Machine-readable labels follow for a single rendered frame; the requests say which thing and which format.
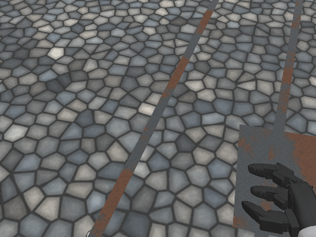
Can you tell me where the robot right hand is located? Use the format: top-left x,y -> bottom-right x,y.
241,162 -> 316,237

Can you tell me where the robot right forearm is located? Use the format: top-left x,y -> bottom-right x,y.
297,225 -> 316,237

